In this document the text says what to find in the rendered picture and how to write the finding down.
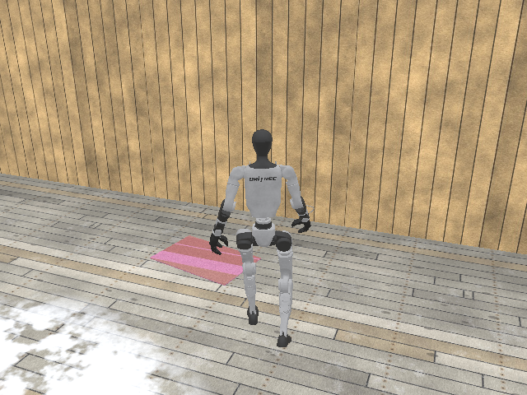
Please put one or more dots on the robot left upper arm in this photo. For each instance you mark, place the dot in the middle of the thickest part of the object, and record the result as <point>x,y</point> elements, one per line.
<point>236,174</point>

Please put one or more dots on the robot right hand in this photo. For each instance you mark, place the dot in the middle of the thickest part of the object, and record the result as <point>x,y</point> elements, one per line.
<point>298,222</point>

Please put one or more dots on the robot head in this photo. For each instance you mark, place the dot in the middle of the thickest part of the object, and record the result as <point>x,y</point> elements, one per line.
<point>262,141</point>

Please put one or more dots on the right robot thigh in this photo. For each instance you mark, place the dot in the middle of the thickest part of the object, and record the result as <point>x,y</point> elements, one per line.
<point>283,243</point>

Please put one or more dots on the right robot forearm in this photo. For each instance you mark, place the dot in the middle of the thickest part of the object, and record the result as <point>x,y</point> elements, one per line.
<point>302,212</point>

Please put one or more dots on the left robot forearm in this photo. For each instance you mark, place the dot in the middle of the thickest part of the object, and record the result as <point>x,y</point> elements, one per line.
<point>221,221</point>

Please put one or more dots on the robot left hand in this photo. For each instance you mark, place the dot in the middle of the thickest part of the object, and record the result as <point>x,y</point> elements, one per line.
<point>214,243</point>

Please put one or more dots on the robot right upper arm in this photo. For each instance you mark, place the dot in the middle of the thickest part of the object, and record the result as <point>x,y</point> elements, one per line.
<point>292,185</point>

